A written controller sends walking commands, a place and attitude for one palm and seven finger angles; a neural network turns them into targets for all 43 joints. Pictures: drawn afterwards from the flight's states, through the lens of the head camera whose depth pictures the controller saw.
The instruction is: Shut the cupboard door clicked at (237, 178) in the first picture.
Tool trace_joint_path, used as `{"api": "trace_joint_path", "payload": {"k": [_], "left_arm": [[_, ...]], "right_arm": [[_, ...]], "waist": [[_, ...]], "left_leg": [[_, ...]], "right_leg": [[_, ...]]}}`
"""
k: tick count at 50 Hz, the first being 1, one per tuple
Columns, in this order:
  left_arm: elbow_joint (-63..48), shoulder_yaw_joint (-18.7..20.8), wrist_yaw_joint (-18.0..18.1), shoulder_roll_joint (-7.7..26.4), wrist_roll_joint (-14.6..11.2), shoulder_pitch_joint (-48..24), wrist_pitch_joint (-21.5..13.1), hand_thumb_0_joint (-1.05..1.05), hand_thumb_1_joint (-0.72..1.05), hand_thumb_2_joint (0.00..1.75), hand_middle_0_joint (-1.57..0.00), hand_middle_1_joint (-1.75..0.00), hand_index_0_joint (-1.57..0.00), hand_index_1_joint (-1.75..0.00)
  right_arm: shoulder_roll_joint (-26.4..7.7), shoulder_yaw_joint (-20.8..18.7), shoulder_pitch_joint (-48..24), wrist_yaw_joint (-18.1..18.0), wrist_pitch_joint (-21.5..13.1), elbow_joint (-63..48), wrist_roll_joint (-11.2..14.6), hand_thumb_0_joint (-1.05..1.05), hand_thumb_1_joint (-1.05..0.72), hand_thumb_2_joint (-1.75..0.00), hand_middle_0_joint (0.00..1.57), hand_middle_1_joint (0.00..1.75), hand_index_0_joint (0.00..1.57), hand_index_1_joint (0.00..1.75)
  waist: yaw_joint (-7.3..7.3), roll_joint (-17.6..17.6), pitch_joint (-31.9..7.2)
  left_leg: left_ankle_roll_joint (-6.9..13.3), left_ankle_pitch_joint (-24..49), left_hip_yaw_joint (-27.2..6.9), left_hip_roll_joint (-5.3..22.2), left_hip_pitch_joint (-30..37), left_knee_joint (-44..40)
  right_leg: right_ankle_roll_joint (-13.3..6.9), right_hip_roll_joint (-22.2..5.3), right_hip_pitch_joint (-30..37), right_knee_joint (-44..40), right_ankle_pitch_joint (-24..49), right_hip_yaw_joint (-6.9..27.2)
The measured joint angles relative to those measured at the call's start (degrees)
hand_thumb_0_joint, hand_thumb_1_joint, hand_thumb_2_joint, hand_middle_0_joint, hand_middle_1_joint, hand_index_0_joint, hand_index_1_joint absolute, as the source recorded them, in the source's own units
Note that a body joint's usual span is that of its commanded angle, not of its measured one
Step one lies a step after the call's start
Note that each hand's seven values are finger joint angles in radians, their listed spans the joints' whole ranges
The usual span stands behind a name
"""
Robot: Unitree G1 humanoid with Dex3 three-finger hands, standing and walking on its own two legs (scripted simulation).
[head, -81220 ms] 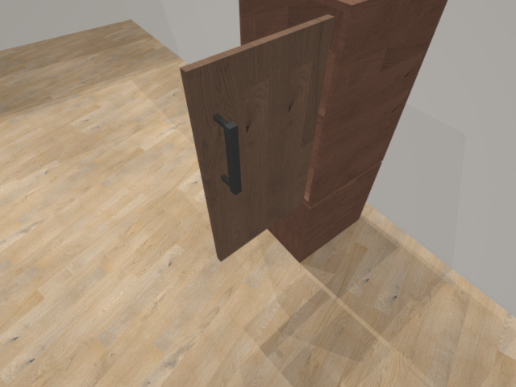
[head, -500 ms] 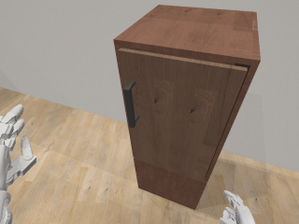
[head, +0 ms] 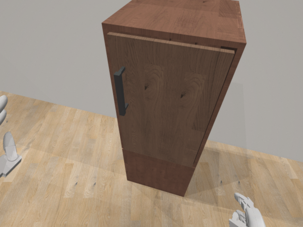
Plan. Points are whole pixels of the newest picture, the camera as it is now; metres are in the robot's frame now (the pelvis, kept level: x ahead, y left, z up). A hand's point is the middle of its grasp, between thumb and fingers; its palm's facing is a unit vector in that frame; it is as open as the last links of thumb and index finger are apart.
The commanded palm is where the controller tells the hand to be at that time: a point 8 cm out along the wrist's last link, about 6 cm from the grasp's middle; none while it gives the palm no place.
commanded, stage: step back with the hand held close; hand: left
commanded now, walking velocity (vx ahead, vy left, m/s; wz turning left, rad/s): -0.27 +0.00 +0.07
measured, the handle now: (122, 92) +0.52 +0.14 +0.08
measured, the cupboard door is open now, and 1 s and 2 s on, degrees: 0 0 0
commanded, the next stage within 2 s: stop stepping back and stand still in 0.74 s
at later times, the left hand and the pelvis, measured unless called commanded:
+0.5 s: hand out of the picture +0.16 +0.28 +0.18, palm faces +0.47 -0.78 -0.41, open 7.4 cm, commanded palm +0.10 +0.31 +0.19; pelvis -0.04 +0.01 +0.00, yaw +1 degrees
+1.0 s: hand out of the picture -0.05 +0.23 +0.20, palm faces +0.48 -0.73 -0.48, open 7.4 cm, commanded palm -0.05 +0.24 +0.19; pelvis -0.20 -0.05 +0.01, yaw -2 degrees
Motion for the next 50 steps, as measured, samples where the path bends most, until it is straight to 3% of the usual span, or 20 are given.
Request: {"api": "trace_joint_path", "payload": {"k": [9, 16, 23, 30, 34, 39, 41, 43, 45, 47, 50], "left_arm": [[2.4, -0.6, 0.6, -2.4, 2.5, -2.2, -0.3, 0.01, 0.89, 0.90, -0.21, -0.30, -0.22, -0.30], [-2.1, 0.6, 0.9, -1.8, 2.7, -1.7, -1.8, 0.01, 0.88, 0.90, -0.21, -0.31, -0.22, -0.30], [-1.8, 2.6, 0.4, -0.7, 2.1, -3.4, -4.3, 0.01, 0.88, 0.90, -0.21, -0.30, -0.22, -0.30], [-2.6, 0.7, -0.5, -0.9, 0.4, -1.9, -4.8, 0.01, 0.89, 0.90, -0.21, -0.30, -0.21, -0.30], [-6.3, -0.5, -1.2, 1.1, -0.2, -0.8, -3.8, 0.01, 0.89, 0.90, -0.21, -0.30, -0.21, -0.30], [-11.4, 2.6, -1.8, 6.7, -1.6, 2.6, -3.0, 0.01, 0.89, 0.90, -0.21, -0.30, -0.22, -0.30], [-12.2, 4.8, -2.0, 8.9, -2.3, 4.2, -2.9, 0.01, 0.89, 0.90, -0.21, -0.31, -0.22, -0.30], [-11.6, 5.4, -2.5, 9.1, -2.9, 4.8, -3.1, 0.01, 0.88, 0.90, -0.22, -0.31, -0.22, -0.30], [-10.5, 5.2, -2.4, 9.3, -3.1, 6.2, -3.0, 0.01, 0.88, 0.90, -0.22, -0.31, -0.22, -0.30], [-9.0, 5.2, -1.4, 8.1, -2.5, 8.7, -2.8, 0.01, 0.88, 0.90, -0.22, -0.31, -0.22, -0.30], [-3.6, 4.5, 0.3, 3.0, -1.4, 9.0, -0.9, 0.01, 0.88, 0.90, -0.22, -0.31, -0.22, -0.30]], "right_arm": [[0.5, 0.5, 1.8, 0.2, -0.8, 0.4, -0.1, 0.01, -0.90, -0.90, 0.20, 0.30, 0.20, 0.30], [0.9, 0.8, 2.9, 0.4, -2.1, 1.8, -0.9, 0.01, -0.90, -0.90, 0.20, 0.30, 0.20, 0.30], [2.2, 0.4, 2.1, 0.9, -3.2, 3.6, -2.0, 0.01, -0.90, -0.90, 0.20, 0.30, 0.20, 0.30], [4.4, 1.2, -1.9, 2.5, -5.9, 4.5, -2.6, 0.01, -0.90, -0.90, 0.20, 0.30, 0.20, 0.30], [5.2, 1.7, -5.2, 3.5, -7.6, 4.4, -2.6, 0.01, -0.90, -0.90, 0.21, 0.30, 0.20, 0.30], [5.3, 2.0, -8.0, 4.1, -8.2, 3.2, -2.8, 0.01, -0.90, -0.90, 0.21, 0.30, 0.20, 0.30], [5.0, 1.9, -8.3, 4.0, -7.8, 2.4, -2.8, 0.01, -0.90, -0.90, 0.21, 0.30, 0.20, 0.30], [4.0, 1.5, -8.1, 3.7, -6.9, 2.1, -2.4, 0.01, -0.90, -0.90, 0.20, 0.30, 0.20, 0.30], [3.5, 1.0, -6.0, 3.3, -5.4, 2.8, -1.6, 0.01, -0.90, -0.90, 0.20, 0.30, 0.20, 0.30], [3.4, 0.8, -2.4, 3.0, -4.1, 4.6, -1.0, 0.01, -0.90, -0.90, 0.20, 0.30, 0.20, 0.30], [2.6, 0.6, 3.1, 2.1, -2.7, 6.5, -1.0, 0.01, -0.90, -0.90, 0.20, 0.30, 0.20, 0.30]], "waist": [[-0.43, -0.2, 0.0], [-0.66, -1.6, 0.8], [-0.82, -1.0, -0.8], [-0.31, -2.0, -1.3], [-0.79, -2.9, 0.1], [-1.75, -3.3, 1.3], [-1.89, -3.1, 1.2], [-2.25, -0.3, 1.7], [-2.40, 0.7, 0.6], [-0.06, -1.9, -2.7], [2.58, -4.5, -8.0]], "left_leg": [[0.5, -1.9, 0.4, 0.4, -4.2, 4.8], [1.1, -0.5, 0.9, 0.7, -5.1, 6.3], [0.9, 0.9, -0.1, 1.8, -6.5, 4.8], [-0.5, 7.8, 0.0, 4.5, -9.9, -3.3], [-1.5, 13.7, -0.4, 6.1, -11.7, -9.0], [-2.6, 20.2, -0.7, 7.1, -13.2, -13.4], [-3.2, 22.3, -0.7, 7.1, -13.7, -14.2], [-4.0, 23.1, -2.3, 8.1, -14.2, -13.7], [-6.6, 10.7, -4.2, 7.6, -16.3, -7.2], [-8.6, 1.0, -6.2, 4.9, -19.6, 9.9], [-9.7, -0.7, -6.1, 4.6, -20.0, 27.1]], "right_leg": [[0.3, -0.3, -3.2, 2.8, 0.3, -0.7], [0.8, -0.1, -4.0, 4.7, 0.1, -0.3], [1.5, 0.9, 0.9, 7.2, -6.1, 3.2], [1.5, 0.5, 8.3, 2.1, -11.3, 2.3], [2.2, 1.3, 10.2, -0.7, -12.9, 1.0], [2.6, 2.1, 10.3, -2.2, -14.0, -0.6], [2.3, 2.0, 11.1, -5.2, -12.7, -1.7], [0.0, 3.5, 11.8, -6.9, -9.1, -3.8], [-1.5, 3.7, 12.5, -7.2, -8.1, -5.4], [-2.0, 1.5, 12.1, -6.4, -8.0, -3.8], [-1.7, -1.3, 11.8, -7.9, -6.5, -1.4]]}}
